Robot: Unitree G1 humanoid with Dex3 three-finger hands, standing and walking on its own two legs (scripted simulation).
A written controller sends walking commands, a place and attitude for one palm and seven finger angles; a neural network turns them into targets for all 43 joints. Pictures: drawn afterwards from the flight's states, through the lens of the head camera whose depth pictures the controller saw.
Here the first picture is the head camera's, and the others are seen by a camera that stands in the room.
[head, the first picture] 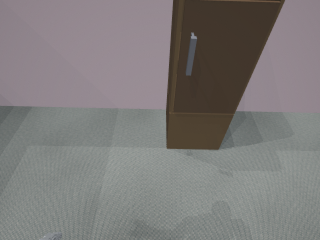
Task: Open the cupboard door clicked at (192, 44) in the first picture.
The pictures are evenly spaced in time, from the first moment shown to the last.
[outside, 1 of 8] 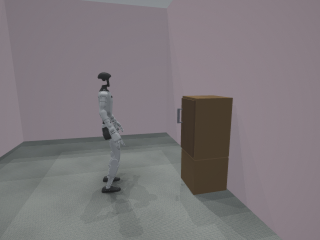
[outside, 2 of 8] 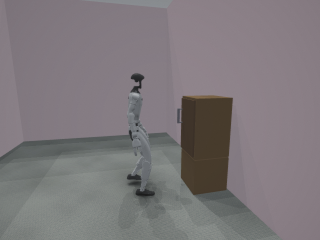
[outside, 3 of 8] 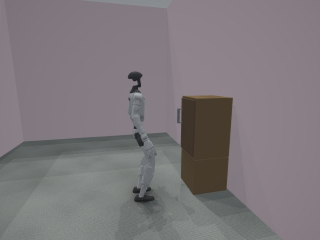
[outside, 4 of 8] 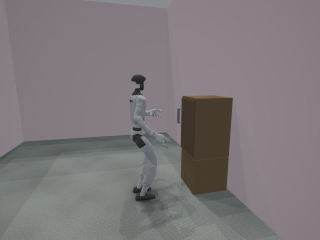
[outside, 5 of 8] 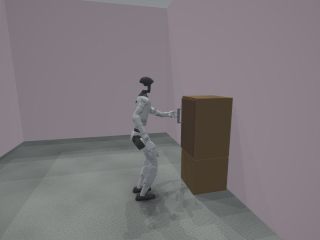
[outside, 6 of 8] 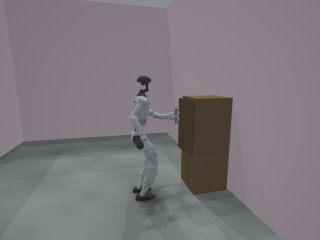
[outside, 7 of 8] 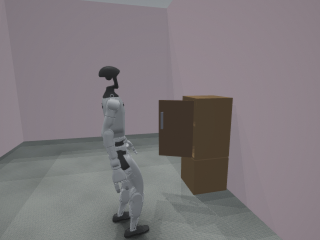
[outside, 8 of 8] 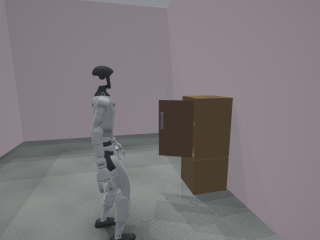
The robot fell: no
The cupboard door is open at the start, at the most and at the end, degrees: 0 65 65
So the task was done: yes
